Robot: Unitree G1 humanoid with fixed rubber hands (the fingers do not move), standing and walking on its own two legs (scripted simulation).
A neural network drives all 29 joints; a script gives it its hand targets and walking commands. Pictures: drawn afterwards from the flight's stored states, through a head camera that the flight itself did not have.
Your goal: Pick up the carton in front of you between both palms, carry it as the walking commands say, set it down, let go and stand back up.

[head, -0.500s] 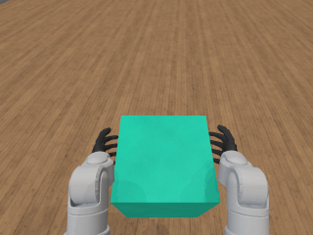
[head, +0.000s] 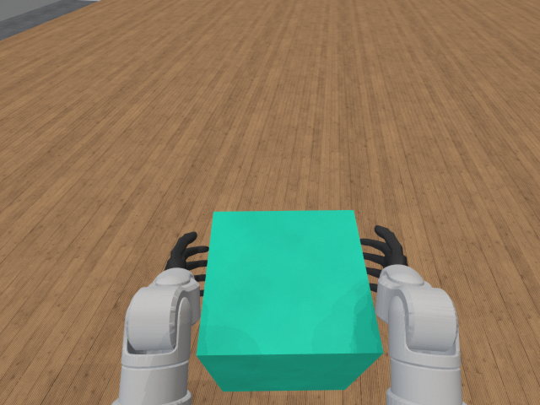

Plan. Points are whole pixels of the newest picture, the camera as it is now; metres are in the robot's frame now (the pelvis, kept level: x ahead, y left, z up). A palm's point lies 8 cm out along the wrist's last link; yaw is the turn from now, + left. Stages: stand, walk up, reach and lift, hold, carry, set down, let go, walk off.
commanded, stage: carry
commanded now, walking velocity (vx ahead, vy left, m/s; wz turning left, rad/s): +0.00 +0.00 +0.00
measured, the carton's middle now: (283, 307) +0.29 +0.00 +0.00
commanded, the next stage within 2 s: hold in 1.74 s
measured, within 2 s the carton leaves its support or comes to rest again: neither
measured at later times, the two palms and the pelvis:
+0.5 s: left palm (172, 296) +0.25 +0.15 +0.09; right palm (386, 294) +0.26 -0.13 +0.09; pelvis -0.01 +0.01 +0.00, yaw +0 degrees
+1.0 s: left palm (169, 332) +0.23 +0.16 +0.04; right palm (383, 330) +0.24 -0.14 +0.04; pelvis -0.05 +0.01 +0.00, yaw +0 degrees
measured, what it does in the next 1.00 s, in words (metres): shifts its weight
